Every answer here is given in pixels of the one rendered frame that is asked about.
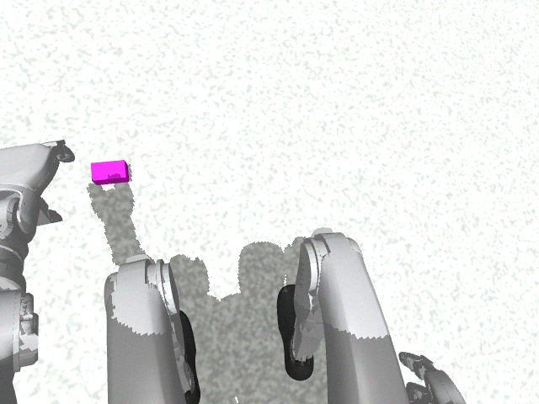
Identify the left robot foot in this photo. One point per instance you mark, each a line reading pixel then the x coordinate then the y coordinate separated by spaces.
pixel 193 395

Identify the small box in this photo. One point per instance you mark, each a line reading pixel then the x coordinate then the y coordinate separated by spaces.
pixel 109 172

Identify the left robot arm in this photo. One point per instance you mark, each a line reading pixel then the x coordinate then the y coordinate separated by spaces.
pixel 19 325

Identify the right robot foot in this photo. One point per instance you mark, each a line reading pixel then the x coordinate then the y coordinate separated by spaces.
pixel 286 315

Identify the right robot hand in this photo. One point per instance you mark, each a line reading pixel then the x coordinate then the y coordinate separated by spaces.
pixel 439 389

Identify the left robot hand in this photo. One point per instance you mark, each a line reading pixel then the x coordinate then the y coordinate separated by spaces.
pixel 33 167

